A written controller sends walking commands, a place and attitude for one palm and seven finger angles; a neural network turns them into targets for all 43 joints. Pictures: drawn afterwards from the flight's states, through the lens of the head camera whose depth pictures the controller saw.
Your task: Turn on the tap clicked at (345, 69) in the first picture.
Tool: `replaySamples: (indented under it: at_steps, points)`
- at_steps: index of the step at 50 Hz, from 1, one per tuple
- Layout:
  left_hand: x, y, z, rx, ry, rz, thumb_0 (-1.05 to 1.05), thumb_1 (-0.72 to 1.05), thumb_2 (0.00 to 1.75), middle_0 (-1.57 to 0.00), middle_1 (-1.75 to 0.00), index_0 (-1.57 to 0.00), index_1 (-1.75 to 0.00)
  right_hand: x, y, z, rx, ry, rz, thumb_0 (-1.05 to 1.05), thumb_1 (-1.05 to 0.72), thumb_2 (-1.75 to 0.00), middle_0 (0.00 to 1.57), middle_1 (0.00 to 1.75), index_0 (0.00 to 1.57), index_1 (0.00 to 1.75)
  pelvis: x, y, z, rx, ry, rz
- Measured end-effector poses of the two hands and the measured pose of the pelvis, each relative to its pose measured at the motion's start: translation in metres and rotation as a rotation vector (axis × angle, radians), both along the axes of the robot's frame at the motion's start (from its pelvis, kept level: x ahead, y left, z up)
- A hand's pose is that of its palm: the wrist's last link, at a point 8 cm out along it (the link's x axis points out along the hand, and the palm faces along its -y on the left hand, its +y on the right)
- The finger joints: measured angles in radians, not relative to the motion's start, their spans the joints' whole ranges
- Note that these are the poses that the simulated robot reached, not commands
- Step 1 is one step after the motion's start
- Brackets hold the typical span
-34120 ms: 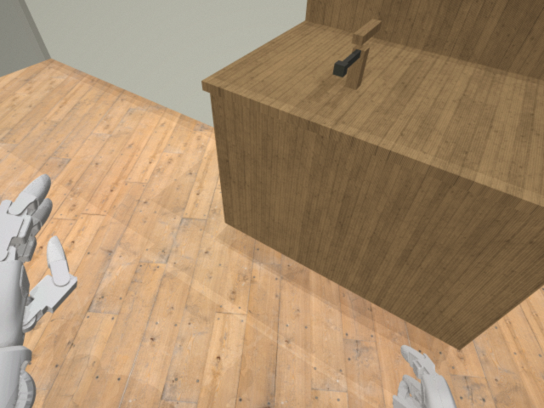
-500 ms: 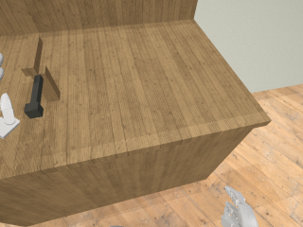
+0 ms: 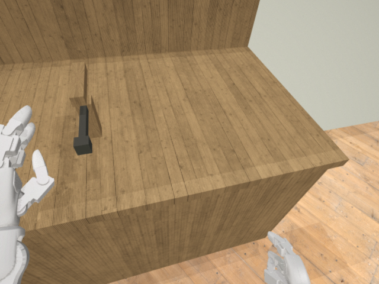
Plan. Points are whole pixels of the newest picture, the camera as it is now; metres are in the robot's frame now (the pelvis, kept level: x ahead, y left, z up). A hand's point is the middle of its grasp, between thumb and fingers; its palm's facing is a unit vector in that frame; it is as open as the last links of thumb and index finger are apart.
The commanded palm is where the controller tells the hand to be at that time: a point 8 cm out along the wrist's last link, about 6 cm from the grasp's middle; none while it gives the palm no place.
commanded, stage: come to a stop and stand still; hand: left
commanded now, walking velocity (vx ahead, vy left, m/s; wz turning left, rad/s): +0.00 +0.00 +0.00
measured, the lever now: (83, 145) +0.34 +0.26 +0.11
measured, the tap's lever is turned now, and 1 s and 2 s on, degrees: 0 0 0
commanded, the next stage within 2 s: look again from close up in 0.40 s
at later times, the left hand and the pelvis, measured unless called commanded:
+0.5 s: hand (41, 172) +0.23 +0.27 +0.16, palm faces +0.38 -0.85 -0.36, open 7.4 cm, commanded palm +0.17 +0.31 +0.18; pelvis +0.02 +0.02 +0.00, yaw +1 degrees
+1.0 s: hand (53, 173) +0.23 +0.25 +0.16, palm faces +0.38 -0.85 -0.36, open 7.4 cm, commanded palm +0.17 +0.29 +0.18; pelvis +0.02 +0.00 +0.00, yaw +1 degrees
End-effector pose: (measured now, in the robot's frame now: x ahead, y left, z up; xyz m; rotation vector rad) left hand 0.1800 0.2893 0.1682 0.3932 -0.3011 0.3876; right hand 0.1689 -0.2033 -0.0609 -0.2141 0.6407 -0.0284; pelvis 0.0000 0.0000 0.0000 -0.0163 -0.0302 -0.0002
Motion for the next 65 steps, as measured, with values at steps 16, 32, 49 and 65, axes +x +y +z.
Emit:
replaySamples:
  at_steps: [16, 32, 49, 65]
  points:
    - [0.016, 0.023, 0.005, 0.043, 0.018, -0.035, 0.02, 0.89, 0.90, -0.21, -0.30, -0.20, -0.30, 0.024, 0.013, 0.004, -0.034, 0.028, -0.011, 0.01, -0.90, -0.90, 0.21, 0.30, 0.20, 0.30, 0.017, 0.022, 0.001, -0.011, 0.010, 0.007]
    - [0.011, 0.020, 0.004, 0.043, 0.045, -0.018, 0.02, 0.89, 0.90, -0.21, -0.30, -0.20, -0.30, 0.022, 0.012, -0.001, -0.028, 0.057, -0.022, 0.01, -0.90, -0.90, 0.20, 0.30, 0.20, 0.30, 0.017, 0.019, 0.002, -0.011, 0.011, 0.018]
    - [0.013, 0.004, 0.002, 0.024, 0.071, -0.016, 0.02, 0.89, 0.90, -0.21, -0.30, -0.20, -0.30, 0.021, -0.008, -0.001, -0.033, 0.057, -0.044, 0.01, -0.90, -0.90, 0.20, 0.30, 0.20, 0.30, 0.018, 0.006, 0.004, -0.006, 0.016, 0.014]
    - [0.013, -0.031, 0.008, 0.042, 0.082, -0.049, 0.02, 0.89, 0.90, -0.21, -0.30, -0.20, -0.30, 0.020, -0.036, -0.002, 0.004, 0.052, -0.058, 0.01, -0.90, -0.90, 0.20, 0.30, 0.20, 0.30, 0.013, -0.026, 0.002, 0.002, 0.025, 0.005]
